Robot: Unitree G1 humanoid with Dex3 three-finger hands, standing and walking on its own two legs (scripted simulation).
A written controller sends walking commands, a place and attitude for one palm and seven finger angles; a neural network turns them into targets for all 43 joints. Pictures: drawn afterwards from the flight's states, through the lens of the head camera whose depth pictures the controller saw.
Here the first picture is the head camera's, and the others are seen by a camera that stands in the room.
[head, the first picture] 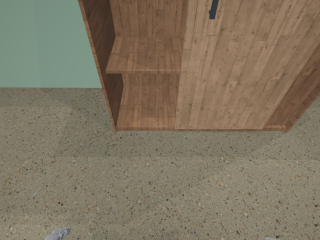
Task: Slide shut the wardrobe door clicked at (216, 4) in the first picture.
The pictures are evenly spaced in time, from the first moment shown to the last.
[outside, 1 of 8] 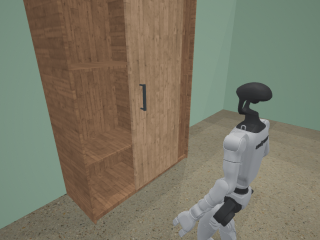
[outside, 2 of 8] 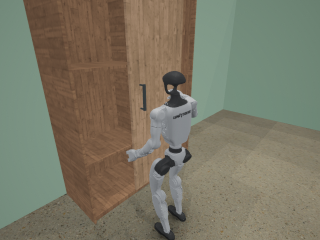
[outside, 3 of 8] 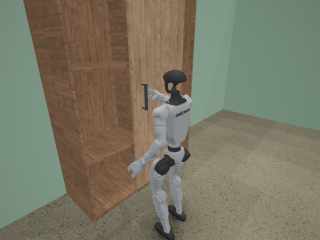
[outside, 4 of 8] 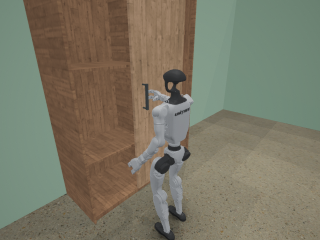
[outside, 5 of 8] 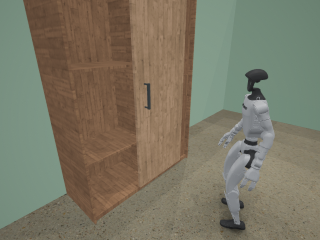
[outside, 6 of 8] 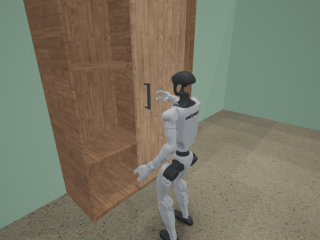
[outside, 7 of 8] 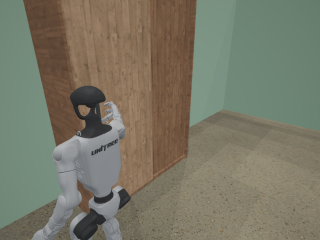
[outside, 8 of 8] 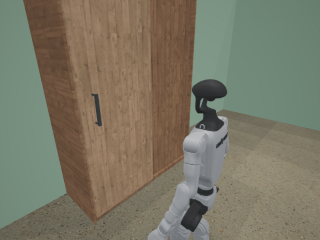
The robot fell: no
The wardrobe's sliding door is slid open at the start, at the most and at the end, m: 0.46 0.51 0.01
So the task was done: yes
